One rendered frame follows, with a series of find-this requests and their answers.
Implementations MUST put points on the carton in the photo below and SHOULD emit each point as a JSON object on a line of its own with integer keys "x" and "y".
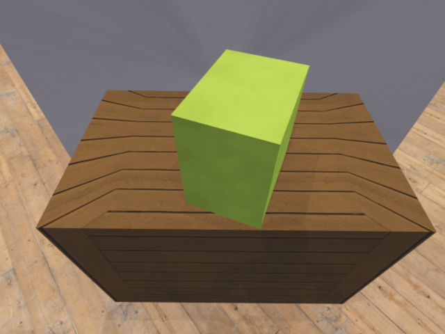
{"x": 232, "y": 132}

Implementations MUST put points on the pedestal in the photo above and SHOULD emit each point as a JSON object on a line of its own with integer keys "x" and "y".
{"x": 341, "y": 212}

